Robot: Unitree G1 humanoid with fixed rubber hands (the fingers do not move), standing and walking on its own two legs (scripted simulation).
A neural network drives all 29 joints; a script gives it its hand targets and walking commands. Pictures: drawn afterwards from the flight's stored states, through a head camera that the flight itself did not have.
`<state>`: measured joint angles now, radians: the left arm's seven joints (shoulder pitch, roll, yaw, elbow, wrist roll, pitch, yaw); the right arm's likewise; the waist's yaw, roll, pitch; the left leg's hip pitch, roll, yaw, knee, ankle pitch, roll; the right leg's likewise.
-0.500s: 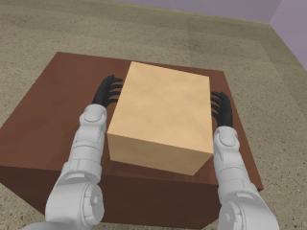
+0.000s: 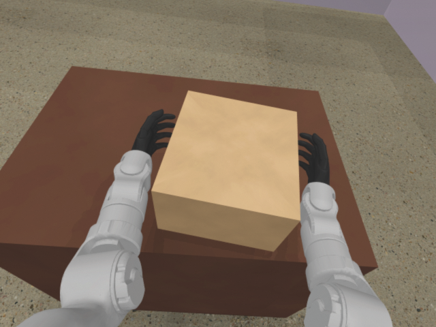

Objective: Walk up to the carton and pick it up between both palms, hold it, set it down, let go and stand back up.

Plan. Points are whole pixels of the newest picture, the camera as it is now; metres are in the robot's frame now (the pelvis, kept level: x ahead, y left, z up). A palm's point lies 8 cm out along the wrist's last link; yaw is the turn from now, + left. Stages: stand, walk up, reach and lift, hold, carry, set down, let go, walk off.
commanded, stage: set down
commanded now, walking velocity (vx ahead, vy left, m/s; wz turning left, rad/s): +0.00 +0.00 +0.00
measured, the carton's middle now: (229, 168) +0.41 -0.02 +0.03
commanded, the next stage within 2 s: none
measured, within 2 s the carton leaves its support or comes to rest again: rests again in 0.90 s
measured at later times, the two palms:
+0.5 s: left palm (149, 150) +0.43 +0.14 +0.06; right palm (312, 179) +0.38 -0.18 +0.06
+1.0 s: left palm (151, 158) +0.43 +0.14 +0.03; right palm (308, 187) +0.38 -0.18 +0.03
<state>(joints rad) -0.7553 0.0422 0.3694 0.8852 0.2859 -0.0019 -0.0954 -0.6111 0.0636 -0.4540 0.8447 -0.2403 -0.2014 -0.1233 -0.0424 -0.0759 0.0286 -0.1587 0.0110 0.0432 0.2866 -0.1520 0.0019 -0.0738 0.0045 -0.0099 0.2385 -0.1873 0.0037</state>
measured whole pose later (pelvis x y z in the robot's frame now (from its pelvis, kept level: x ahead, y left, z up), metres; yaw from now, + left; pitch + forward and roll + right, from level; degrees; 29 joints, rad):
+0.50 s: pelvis +0.00 +0.00 +0.00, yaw +0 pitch +7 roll +0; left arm -0.84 0.08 0.41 1.06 0.30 -0.10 -0.10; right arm -0.65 0.10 -0.56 0.87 -0.33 -0.23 -0.11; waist -0.05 -0.07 -0.01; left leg -0.27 0.01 0.05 0.30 -0.15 0.00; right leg -0.19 0.01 0.00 0.26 -0.18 0.01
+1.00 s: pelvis +0.00 +0.00 +0.00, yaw -1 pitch +13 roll -1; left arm -0.88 0.11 0.41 1.21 0.30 -0.24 -0.08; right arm -0.67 0.10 -0.61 0.93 -0.37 -0.32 -0.12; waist -0.06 -0.05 -0.05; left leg -0.41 0.02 0.05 0.32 -0.14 0.00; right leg -0.33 0.01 -0.01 0.28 -0.17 0.00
